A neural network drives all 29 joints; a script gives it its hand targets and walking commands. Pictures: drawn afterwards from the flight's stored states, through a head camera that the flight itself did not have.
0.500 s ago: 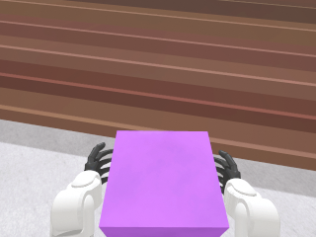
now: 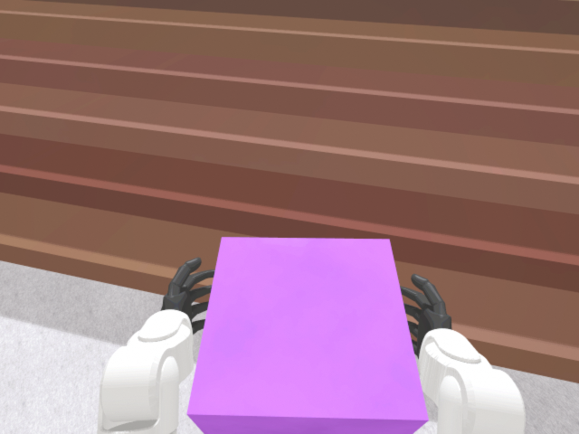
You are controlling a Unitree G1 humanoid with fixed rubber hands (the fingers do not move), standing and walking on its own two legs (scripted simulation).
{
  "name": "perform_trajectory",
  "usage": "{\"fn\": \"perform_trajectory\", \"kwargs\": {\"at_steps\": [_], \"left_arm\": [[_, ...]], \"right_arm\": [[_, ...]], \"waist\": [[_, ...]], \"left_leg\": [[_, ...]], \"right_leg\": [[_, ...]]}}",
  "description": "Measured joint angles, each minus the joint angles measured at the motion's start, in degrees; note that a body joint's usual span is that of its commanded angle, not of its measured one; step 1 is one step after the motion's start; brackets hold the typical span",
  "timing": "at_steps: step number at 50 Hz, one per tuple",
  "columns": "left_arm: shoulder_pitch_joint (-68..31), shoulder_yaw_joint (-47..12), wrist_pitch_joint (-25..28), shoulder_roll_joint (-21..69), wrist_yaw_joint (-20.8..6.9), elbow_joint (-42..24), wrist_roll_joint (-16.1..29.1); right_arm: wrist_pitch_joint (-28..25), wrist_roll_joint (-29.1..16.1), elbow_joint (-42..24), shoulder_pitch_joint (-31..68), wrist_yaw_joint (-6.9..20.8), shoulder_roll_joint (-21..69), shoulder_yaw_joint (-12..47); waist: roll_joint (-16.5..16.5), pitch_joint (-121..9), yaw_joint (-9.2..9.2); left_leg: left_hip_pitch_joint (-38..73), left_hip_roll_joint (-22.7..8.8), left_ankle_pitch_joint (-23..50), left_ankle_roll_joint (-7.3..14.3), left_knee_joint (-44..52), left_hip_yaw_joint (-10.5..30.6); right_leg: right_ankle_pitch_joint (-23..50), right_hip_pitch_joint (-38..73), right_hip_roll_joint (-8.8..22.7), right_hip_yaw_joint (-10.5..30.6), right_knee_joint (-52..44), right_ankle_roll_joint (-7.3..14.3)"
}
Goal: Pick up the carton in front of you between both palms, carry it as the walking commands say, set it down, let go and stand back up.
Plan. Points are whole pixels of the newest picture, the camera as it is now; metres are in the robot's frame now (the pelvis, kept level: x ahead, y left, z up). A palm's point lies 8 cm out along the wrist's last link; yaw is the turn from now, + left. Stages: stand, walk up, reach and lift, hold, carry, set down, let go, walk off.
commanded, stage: carry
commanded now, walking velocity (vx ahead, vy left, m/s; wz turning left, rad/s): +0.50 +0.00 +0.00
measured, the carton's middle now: (303, 356) +0.25 +0.00 +0.02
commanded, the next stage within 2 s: none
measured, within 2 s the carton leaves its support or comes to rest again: neither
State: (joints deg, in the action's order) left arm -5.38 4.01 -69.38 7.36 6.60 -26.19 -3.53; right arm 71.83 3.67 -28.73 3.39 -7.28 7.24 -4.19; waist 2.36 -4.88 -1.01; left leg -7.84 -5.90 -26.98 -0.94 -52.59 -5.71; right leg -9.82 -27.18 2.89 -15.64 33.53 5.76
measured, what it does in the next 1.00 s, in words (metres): walks ahead: left foot, then right foot 0.09 m higher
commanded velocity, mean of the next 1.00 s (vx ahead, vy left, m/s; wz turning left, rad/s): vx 0.50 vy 0.00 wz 0.00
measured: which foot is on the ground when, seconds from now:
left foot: up 0.00-0.40, down 0.42-1.00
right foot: down 0.00-0.44, up 0.46-0.78, down 0.80-0.88, up 0.90-0.98, down 1.00-1.00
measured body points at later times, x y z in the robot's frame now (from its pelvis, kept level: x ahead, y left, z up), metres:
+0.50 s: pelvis +0.32 +0.04 -0.01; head +0.35 +0.06 +0.44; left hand +0.70 +0.18 +0.14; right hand +0.68 -0.13 +0.15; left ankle +0.42 +0.11 -0.72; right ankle +0.14 -0.09 -0.63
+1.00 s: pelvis +0.70 -0.02 -0.01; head +0.77 -0.02 +0.43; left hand +1.10 +0.11 +0.12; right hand +1.07 -0.20 +0.12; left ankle +0.43 +0.11 -0.69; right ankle +0.80 -0.10 -0.58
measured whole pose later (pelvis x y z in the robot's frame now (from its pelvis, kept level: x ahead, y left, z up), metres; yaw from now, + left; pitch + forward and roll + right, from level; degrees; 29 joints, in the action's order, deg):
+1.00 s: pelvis +0.70 -0.02 -0.01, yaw +2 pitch +8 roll +1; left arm -38.6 19.2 -69.0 5.5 8.1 -11.2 -2.8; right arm 69.5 -1.9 -9.7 37.3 -11.5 3.4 -13.6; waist -0.1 0.5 7.8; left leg -0.2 -2.7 -26.0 -0.7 -32.3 -4.1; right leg -41.9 -63.0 -3.4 -1.3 87.2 8.3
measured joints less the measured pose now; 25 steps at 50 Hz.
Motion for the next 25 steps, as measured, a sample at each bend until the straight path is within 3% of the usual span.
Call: {"fn": "perform_trajectory", "kwargs": {"at_steps": [2, 4, 11, 18, 21, 22, 25], "left_arm": [[-0.29, 0.18, -0.38, 0.05, 0.20, -0.76, 0.33], [-0.30, 0.44, -0.43, 0.07, 0.32, -2.62, 0.62], [-4.02, 2.41, -1.00, 0.33, 0.40, -6.01, 1.33], [-16.40, 5.27, -2.87, -1.16, 1.67, 2.04, 1.82], [-23.37, 6.38, -4.09, -4.67, 2.85, 7.69, 3.33], [-25.73, 6.85, -4.13, -6.08, 3.11, 10.09, 4.05], [-31.49, 8.76, -4.61, -8.21, 3.83, 16.56, 5.51]], "right_arm": [[0.49, -0.04, -0.74, 0.44, -0.01, 0.01, -0.09], [0.54, -0.16, -1.96, 1.08, -0.02, 0.03, 0.15], [0.68, -0.09, -4.55, 5.09, -0.17, 0.32, -0.24], [2.79, -1.96, 2.23, 16.36, -1.62, -2.21, -4.20], [3.05, -3.56, 9.82, 24.45, -2.61, -4.29, -5.18], [2.60, -3.85, 12.79, 27.10, -3.03, -4.61, -5.50], [2.55, -4.76, 19.68, 33.04, -4.03, -5.23, -6.88]], "waist": [[-0.82, 1.53, -0.23], [-1.29, 2.49, -0.39], [-2.20, 1.20, -0.27], [-1.58, -0.20, -0.47], [-2.75, 0.33, 1.00], [-3.80, 1.01, 1.92], [-4.07, 4.18, 3.47]], "left_leg": [[-9.16, 1.07, 3.05, 1.36, -12.62, 2.19], [-16.07, 0.75, 7.16, 2.04, -14.66, 2.22], [-27.10, -0.72, 16.62, 1.12, 3.78, -0.01], [-26.20, 0.78, 23.26, 3.23, 18.71, -2.97], [-22.61, 2.95, 21.06, 5.05, 20.46, -4.85], [-23.41, 3.53, 19.38, 5.84, 16.92, -5.33], [-22.49, 4.00, 14.98, 6.87, 14.42, -5.43]], "right_leg": [[-0.68, 3.02, 0.23, -0.15, -2.78, -0.90], [-0.68, 6.46, 0.00, -0.08, -6.70, -1.12], [-2.99, 17.87, -0.27, 1.52, -16.28, -2.97], [-12.28, 27.62, -0.67, 2.87, -15.06, -6.43], [-20.28, 27.88, 1.32, 3.96, -4.19, -7.48], [-20.31, 24.54, 2.72, 5.52, 5.00, -6.73], [-17.63, 10.48, 0.72, 13.07, 32.14, -4.47]]}}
